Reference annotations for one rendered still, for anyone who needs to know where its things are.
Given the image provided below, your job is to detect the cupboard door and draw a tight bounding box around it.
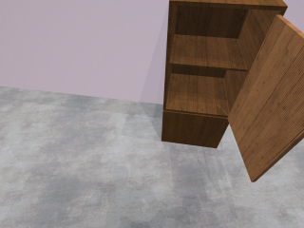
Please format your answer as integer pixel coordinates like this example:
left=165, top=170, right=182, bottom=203
left=227, top=14, right=304, bottom=182

